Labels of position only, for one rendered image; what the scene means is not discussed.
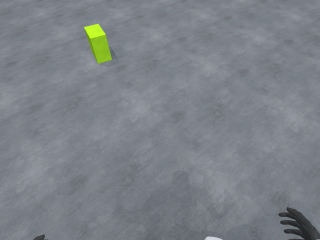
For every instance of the robot right hand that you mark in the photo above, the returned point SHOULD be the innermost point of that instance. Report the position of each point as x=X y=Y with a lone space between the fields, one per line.
x=307 y=230

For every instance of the carton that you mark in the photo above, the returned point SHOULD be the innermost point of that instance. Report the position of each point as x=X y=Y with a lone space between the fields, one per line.
x=98 y=43

